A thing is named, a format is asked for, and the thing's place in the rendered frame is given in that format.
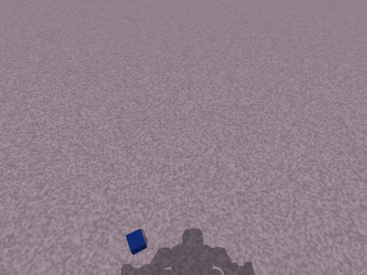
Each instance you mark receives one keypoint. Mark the small box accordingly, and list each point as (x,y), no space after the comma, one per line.
(136,241)

